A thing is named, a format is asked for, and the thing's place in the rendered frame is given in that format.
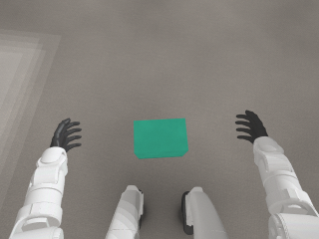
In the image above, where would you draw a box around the left robot thigh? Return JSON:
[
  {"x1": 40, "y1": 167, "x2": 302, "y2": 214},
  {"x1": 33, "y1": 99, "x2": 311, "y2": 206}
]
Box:
[{"x1": 105, "y1": 190, "x2": 144, "y2": 239}]

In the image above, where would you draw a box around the carton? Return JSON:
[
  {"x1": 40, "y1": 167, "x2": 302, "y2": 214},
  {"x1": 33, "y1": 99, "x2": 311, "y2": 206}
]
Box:
[{"x1": 134, "y1": 118, "x2": 188, "y2": 159}]

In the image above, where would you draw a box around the robot right forearm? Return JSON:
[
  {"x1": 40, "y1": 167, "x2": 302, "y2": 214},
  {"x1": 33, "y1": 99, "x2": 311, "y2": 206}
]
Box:
[{"x1": 253, "y1": 136, "x2": 319, "y2": 218}]

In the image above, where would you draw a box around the robot left foot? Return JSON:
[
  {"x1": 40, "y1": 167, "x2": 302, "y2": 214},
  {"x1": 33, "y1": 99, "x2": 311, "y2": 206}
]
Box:
[{"x1": 139, "y1": 191, "x2": 143, "y2": 230}]

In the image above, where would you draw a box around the robot left upper arm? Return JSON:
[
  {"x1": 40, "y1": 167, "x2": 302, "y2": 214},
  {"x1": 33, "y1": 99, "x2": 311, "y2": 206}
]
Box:
[{"x1": 11, "y1": 226, "x2": 64, "y2": 239}]

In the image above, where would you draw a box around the left robot hand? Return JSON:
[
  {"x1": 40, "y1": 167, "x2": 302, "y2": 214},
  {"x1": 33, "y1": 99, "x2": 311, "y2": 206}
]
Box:
[{"x1": 50, "y1": 118, "x2": 82, "y2": 153}]

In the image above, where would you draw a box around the robot left forearm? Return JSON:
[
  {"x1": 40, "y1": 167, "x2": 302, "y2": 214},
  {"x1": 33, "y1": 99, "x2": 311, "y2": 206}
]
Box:
[{"x1": 8, "y1": 146, "x2": 68, "y2": 239}]

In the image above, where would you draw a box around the robot right upper arm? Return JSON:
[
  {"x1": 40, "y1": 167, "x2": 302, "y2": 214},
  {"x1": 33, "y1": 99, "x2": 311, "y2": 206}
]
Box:
[{"x1": 268, "y1": 213, "x2": 319, "y2": 239}]

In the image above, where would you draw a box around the right robot hand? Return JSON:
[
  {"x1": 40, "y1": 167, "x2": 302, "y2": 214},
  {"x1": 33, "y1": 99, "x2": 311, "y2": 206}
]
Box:
[{"x1": 235, "y1": 110, "x2": 268, "y2": 144}]

